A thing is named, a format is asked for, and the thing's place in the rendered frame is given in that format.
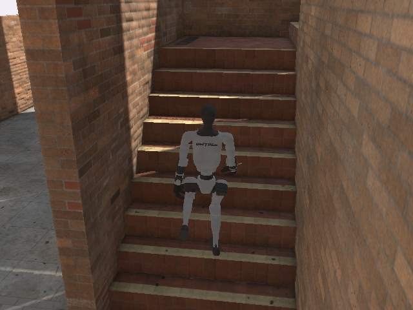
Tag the robot left hand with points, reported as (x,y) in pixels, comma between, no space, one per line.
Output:
(177,189)

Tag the right robot forearm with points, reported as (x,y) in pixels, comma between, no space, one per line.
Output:
(234,168)

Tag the left robot upper arm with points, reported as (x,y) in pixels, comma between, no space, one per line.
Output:
(184,148)

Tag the left robot forearm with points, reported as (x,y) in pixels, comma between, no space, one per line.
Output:
(179,174)

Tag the robot right foot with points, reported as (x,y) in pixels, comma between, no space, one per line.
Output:
(215,250)

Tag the right robot upper arm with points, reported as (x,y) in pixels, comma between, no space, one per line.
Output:
(228,140)

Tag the left robot shin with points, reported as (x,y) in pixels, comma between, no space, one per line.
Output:
(187,208)

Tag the robot right hand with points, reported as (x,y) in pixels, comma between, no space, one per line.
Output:
(225,169)

